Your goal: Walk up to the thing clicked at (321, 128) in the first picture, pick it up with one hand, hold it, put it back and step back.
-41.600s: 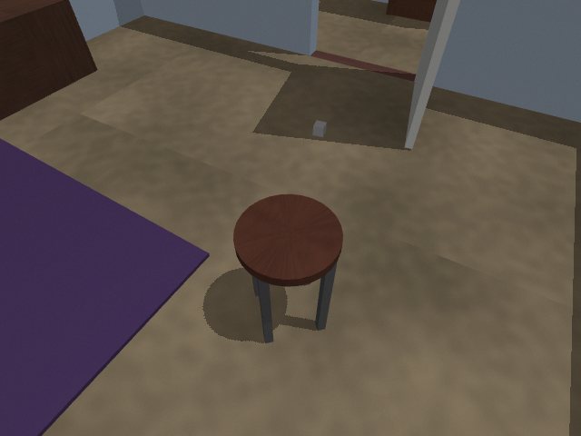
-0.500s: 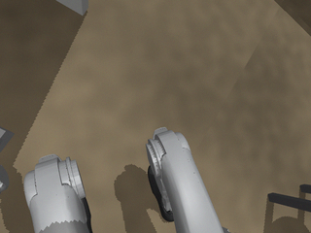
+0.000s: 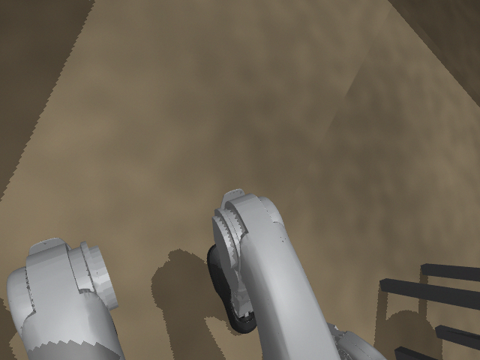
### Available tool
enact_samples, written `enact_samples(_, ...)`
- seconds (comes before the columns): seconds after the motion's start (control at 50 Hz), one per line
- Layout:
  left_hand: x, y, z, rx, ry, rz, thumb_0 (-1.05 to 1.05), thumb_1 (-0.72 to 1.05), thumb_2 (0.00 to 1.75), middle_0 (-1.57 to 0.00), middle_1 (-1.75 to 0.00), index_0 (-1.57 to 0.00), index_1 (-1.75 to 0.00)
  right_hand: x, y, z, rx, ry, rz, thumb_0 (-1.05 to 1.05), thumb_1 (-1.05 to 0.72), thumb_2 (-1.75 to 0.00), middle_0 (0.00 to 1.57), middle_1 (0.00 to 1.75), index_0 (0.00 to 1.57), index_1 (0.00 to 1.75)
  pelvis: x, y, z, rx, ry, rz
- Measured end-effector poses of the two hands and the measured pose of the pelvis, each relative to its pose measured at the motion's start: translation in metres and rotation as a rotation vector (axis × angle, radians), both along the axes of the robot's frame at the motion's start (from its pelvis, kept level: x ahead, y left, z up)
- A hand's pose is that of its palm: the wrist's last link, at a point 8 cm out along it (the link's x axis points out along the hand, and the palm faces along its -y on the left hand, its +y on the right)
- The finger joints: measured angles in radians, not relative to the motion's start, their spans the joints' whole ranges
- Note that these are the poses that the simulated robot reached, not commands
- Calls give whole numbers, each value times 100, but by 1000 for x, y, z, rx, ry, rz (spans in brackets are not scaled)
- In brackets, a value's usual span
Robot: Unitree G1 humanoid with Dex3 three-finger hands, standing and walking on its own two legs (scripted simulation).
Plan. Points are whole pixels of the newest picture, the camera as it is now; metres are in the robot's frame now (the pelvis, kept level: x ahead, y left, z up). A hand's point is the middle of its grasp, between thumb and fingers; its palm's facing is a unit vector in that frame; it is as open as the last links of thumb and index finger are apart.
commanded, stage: rest palm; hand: left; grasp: from above
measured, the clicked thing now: out of the picture +0.39 +0.36 -0.28
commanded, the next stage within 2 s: close in 1.06 s
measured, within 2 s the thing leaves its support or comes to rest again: neither
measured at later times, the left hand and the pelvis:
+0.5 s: hand out of the picture +0.39 +0.36 -0.25, palm faces -0.23 -0.42 -0.88, open 14.0 cm; pelvis +0.00 +0.01 -0.01, yaw -2 degrees
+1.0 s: hand out of the picture +0.38 +0.36 -0.26, palm faces -0.23 -0.42 -0.88, open 13.3 cm; pelvis -0.01 +0.01 -0.01, yaw -3 degrees
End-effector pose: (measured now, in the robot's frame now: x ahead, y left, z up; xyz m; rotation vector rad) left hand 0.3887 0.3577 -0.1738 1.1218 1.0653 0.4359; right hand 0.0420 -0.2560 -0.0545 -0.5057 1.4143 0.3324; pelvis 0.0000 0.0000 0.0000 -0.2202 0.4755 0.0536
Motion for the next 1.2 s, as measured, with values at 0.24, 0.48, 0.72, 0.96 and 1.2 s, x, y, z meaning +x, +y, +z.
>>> enact_samples(0.24,7,7,-9,-4,3,-3,0,-56,100,-17,-87,-13,-91,-33,16,6,21,59,-44,1,-92,-91,20,30,20,30,-1,7,-5,-30,-26,-14)
enact_samples(0.48,2,10,-13,-7,11,-32,0,-52,96,-19,-88,-16,-91,-17,23,5,45,-14,14,1,-93,-91,20,30,20,30,-4,10,-7,-42,-59,-16)
enact_samples(0.72,-1,11,-26,-9,4,-29,0,-43,89,-24,-85,-22,-87,-10,19,16,18,-15,59,1,-93,-91,20,30,20,30,-6,12,-7,-54,-75,-18)
enact_samples(0.96,-2,13,-32,0,11,-9,0,-39,83,-29,-81,-27,-83,-10,23,20,23,0,77,1,-93,-91,20,30,20,30,-6,14,-6,-63,-82,-21)
enact_samples(1.2,-6,12,-33,-8,9,-19,0,-32,77,-33,-78,-32,-79,-12,24,17,35,-24,70,1,-93,-91,20,30,20,30,-9,13,-7,-62,-98,-26)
